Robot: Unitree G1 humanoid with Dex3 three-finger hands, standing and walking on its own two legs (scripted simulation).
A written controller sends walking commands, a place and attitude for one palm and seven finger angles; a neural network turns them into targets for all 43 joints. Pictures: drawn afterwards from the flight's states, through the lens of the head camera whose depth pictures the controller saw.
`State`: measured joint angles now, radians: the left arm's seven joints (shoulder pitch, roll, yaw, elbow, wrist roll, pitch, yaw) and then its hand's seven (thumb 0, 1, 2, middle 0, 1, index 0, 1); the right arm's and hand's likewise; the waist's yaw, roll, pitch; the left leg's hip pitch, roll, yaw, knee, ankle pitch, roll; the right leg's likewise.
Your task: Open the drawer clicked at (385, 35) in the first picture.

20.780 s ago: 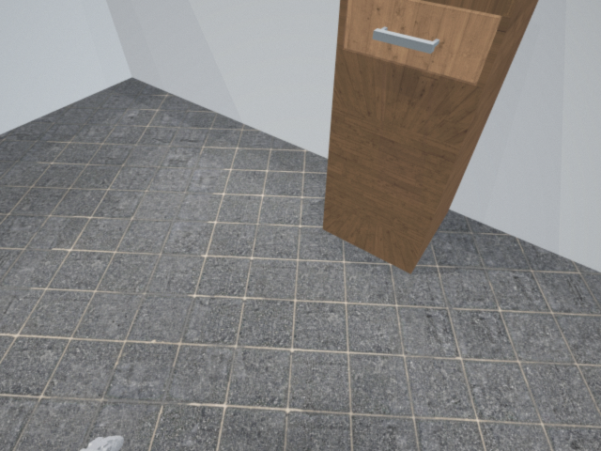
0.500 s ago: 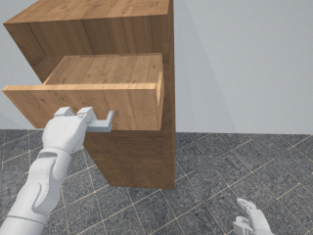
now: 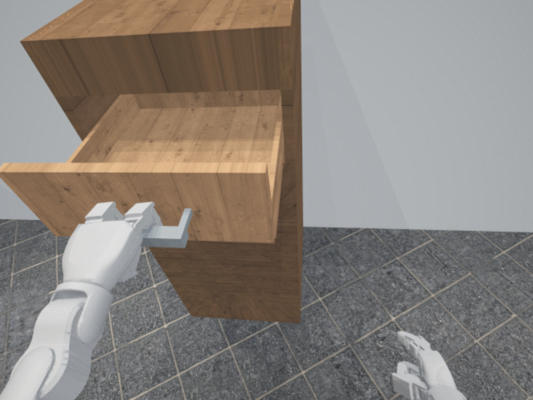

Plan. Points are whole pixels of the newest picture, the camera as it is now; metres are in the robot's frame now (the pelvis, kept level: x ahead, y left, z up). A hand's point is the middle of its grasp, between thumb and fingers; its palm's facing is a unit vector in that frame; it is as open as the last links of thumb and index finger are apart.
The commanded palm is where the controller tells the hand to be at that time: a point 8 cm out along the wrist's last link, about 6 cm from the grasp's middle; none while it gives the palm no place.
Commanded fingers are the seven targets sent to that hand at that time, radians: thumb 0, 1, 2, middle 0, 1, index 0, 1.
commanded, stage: pull the drawer open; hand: left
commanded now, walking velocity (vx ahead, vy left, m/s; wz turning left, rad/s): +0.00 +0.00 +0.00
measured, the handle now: (135, 224) +0.32 +0.23 +0.13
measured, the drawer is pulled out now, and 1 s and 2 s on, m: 0.20 0.30 0.30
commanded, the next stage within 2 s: open the thumb to release the handle in 1.10 s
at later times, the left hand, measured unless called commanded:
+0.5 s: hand (109, 308) +0.20 +0.22 +0.10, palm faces +0.07 -0.12 -0.99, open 5.5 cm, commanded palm +0.15 +0.23 +0.16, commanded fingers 0.00 0.90 0.90 -0.40 -1.35 -0.40 -1.35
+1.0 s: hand (94, 339) +0.16 +0.22 +0.10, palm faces +0.06 -0.11 -0.99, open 5.6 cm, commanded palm +0.11 +0.23 +0.16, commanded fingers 0.00 0.90 0.90 -0.40 -1.35 -0.40 -1.35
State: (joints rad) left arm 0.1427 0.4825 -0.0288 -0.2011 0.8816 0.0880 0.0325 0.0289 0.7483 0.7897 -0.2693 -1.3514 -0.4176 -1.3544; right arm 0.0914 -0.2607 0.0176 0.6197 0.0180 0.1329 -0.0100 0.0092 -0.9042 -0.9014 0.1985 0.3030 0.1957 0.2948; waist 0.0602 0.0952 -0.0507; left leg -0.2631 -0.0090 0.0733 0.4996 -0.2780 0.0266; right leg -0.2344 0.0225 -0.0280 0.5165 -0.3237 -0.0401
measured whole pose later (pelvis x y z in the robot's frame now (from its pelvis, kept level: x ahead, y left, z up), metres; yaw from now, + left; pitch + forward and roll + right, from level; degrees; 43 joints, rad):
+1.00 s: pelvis +0.00 +0.00 +0.00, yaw -1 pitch +2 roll +0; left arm 0.65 0.51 0.04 -0.55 0.84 0.07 0.15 0.02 0.73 0.77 -0.28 -1.35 -0.41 -1.34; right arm 0.12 -0.28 0.04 0.54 0.02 0.12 0.01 0.01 -0.90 -0.90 0.20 0.30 0.20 0.29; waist 0.07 0.11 -0.07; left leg -0.28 0.01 0.08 0.56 -0.31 0.02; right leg -0.24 0.04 -0.02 0.55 -0.33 -0.04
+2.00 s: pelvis -0.04 +0.00 +0.00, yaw +2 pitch -2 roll +0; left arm 0.28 0.43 -0.04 -0.33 0.92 0.08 0.07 0.00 -0.48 0.30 -0.31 -1.21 -0.34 -1.26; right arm 0.09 -0.25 0.03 0.65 0.00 0.09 -0.02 0.01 -0.90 -0.90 0.20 0.30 0.20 0.29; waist 0.13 0.11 -0.01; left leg -0.25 -0.02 0.03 0.51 -0.23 0.03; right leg -0.19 0.02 -0.07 0.50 -0.28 -0.04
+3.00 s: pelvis -0.05 +0.01 +0.01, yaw +3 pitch -5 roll +0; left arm -0.03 0.61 -0.02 -0.37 0.75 0.12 -0.15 0.00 -0.50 0.30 -0.42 -1.25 -0.39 -1.24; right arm 0.02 -0.26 0.06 0.67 0.04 0.05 0.00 0.01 -0.90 -0.90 0.20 0.30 0.20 0.29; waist 0.14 0.15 0.01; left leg -0.16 -0.03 0.02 0.40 -0.16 0.04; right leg -0.11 0.00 -0.08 0.42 -0.22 -0.03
